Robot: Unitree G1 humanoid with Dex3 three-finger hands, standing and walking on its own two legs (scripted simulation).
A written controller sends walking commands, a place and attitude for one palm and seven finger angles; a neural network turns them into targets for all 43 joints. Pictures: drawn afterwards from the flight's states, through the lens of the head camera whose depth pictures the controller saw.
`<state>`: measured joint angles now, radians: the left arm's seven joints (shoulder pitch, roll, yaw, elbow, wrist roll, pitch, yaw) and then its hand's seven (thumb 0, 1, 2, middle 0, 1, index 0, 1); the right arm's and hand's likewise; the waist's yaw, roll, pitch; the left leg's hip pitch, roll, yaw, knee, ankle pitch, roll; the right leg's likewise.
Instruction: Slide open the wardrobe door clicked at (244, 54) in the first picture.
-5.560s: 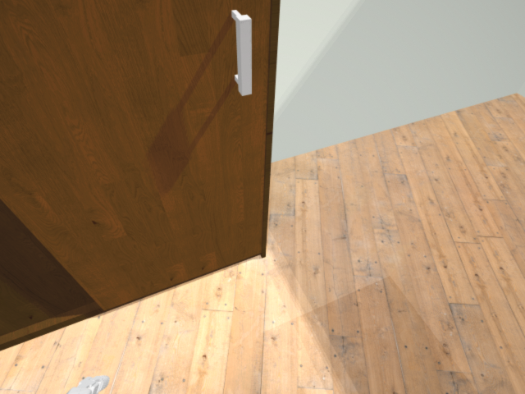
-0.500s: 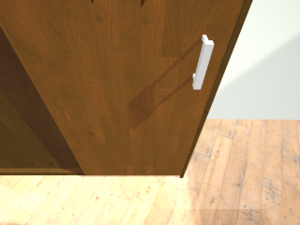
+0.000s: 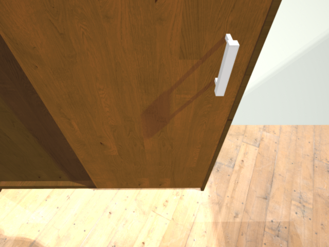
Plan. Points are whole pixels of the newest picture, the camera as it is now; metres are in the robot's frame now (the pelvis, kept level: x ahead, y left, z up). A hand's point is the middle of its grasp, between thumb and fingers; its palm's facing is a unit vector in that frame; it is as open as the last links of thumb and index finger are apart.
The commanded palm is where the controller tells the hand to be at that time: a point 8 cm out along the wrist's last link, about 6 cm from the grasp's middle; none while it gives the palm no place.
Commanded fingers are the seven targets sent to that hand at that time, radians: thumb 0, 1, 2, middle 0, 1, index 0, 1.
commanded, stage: look again from close up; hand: right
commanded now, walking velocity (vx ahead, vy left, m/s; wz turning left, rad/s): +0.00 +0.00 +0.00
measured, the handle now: (223, 66) +0.53 -0.13 +0.17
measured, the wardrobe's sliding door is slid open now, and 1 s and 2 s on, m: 0.00 0.00 0.00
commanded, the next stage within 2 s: raise the hand with hooked fingers in 0.52 s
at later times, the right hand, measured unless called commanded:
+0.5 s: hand out of the picture +0.01 -0.18 -0.17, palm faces +0.03 +0.97 -0.22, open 7.4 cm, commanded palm none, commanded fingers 0.00 -0.90 -0.90 0.20 0.30 0.20 0.30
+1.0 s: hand out of the picture +0.14 -0.18 -0.02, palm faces -0.06 +1.00 -0.01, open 8.3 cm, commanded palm +0.12 -0.24 -0.01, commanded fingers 0.00 -0.43 -0.70 0.23 0.60 0.23 0.60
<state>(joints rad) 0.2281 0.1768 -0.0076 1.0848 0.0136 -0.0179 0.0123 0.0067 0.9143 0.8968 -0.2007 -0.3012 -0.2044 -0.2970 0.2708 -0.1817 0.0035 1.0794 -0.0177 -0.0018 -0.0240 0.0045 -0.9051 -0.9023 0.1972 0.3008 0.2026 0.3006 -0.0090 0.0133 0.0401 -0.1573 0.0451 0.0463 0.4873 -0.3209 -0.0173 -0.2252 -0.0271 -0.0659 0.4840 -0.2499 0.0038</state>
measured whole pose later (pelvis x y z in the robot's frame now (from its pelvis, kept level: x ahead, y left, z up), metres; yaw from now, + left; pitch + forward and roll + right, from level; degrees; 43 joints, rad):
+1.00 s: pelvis -0.04 +0.02 -0.06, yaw -1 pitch +7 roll +0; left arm 0.15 0.27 0.05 0.53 -0.02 -0.28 0.01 0.01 0.91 0.90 -0.20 -0.30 -0.21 -0.30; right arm 0.38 -0.24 -0.22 0.17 0.32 -0.44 0.47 0.01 -0.65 -0.80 0.22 0.46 0.22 0.46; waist -0.01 0.02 -0.10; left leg -0.62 0.03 0.06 0.99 -0.50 0.02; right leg -0.69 -0.06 -0.02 0.96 -0.39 0.03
